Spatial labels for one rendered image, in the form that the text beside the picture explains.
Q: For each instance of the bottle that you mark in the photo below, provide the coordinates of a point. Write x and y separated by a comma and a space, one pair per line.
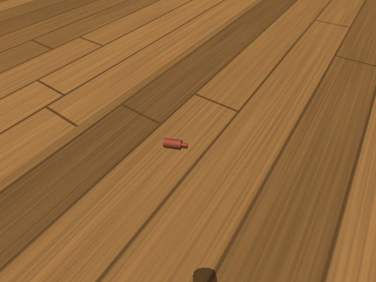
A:
174, 143

